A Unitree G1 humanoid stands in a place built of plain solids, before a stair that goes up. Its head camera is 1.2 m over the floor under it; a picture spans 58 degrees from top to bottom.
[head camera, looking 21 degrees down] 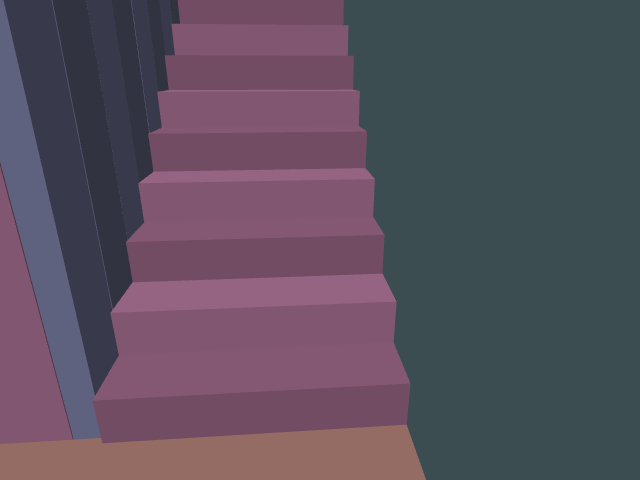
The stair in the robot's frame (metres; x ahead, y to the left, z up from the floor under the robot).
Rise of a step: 0.19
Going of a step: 0.25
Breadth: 1.08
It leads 5 degrees to the left of straight ahead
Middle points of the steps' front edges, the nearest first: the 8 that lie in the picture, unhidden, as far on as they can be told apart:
1.19 0.22 0.19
1.44 0.24 0.37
1.70 0.26 0.56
1.95 0.28 0.74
2.20 0.30 0.93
2.45 0.32 1.11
2.70 0.34 1.30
2.95 0.36 1.48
